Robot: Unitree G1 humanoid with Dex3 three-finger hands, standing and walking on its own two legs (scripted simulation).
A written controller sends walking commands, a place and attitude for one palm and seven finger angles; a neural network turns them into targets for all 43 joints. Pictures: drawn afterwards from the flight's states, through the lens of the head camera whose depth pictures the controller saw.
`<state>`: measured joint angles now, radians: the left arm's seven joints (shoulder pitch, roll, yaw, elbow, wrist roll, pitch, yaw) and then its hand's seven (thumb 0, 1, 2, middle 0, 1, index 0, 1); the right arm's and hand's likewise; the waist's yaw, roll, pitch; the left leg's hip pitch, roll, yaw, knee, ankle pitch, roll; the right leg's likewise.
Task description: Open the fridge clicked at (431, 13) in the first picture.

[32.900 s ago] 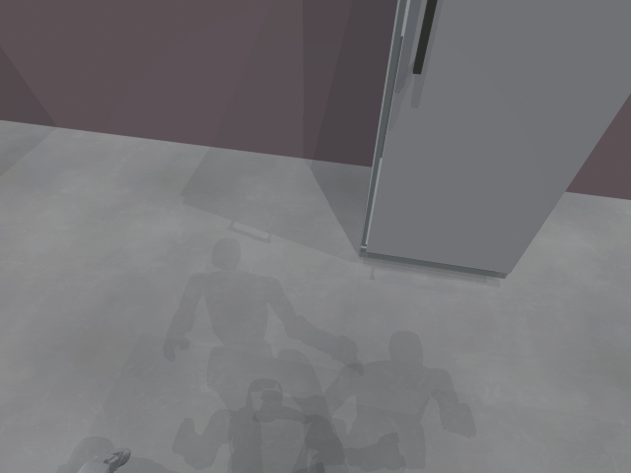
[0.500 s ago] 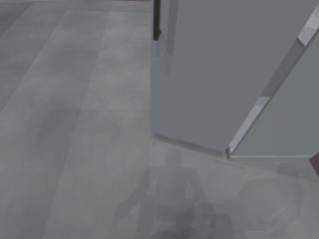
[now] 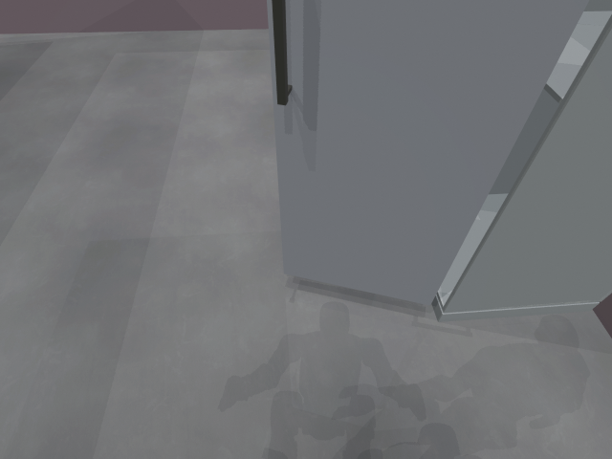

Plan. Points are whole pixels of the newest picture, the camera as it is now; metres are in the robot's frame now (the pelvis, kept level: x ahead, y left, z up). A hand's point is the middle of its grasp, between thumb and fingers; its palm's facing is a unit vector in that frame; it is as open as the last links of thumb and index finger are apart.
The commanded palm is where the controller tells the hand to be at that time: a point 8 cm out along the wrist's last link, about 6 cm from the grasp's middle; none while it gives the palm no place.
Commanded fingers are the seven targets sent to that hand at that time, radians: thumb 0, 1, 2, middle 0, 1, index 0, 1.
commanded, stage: let the arm hang, fingers relaxed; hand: left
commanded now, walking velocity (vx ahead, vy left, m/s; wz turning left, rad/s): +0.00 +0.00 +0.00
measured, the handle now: (282, 7) +0.81 +0.08 +0.23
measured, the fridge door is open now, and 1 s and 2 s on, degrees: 71 71 71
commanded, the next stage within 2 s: look to check the result in 0.06 s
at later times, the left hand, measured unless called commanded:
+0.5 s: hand out of the picture +0.11 +0.23 -0.15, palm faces -0.06 -0.93 -0.35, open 7.4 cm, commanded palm none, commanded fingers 0.00 0.90 0.90 -0.20 -0.30 -0.20 -0.30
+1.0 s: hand out of the picture +0.13 +0.21 -0.15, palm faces -0.07 -0.94 -0.34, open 7.4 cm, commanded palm none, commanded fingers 0.00 0.90 0.90 -0.20 -0.30 -0.20 -0.30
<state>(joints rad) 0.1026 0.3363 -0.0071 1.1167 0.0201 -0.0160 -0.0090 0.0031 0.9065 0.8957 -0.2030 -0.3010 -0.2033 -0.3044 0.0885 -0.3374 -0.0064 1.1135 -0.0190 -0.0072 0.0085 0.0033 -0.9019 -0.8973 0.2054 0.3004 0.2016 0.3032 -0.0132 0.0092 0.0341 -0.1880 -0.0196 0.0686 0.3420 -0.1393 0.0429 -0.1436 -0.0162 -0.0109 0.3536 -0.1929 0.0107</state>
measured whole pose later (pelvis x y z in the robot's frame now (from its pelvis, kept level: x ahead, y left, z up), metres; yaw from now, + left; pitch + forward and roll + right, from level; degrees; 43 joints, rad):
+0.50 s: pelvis +0.03 -0.02 +0.00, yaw +0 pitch +0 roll +0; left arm 0.10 0.34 0.00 1.13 0.02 -0.02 0.00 0.00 0.91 0.90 -0.20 -0.30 -0.20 -0.30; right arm 0.09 -0.33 0.00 1.13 -0.02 0.00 0.00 0.00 -0.90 -0.90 0.21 0.30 0.20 0.30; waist -0.02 0.01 0.05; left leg -0.14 0.01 0.07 0.31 -0.17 0.01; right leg -0.09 0.01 -0.01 0.31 -0.21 -0.02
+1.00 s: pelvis +0.04 -0.04 +0.00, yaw -1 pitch -1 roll +0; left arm 0.10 0.33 0.00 1.12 0.01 -0.02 0.00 0.00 0.90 0.90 -0.20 -0.30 -0.21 -0.30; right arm 0.10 -0.34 0.01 1.13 -0.02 0.00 -0.01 0.00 -0.90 -0.90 0.21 0.30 0.20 0.30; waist -0.02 0.01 0.04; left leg -0.11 0.03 0.07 0.30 -0.18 -0.02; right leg -0.06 0.04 0.00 0.29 -0.21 -0.04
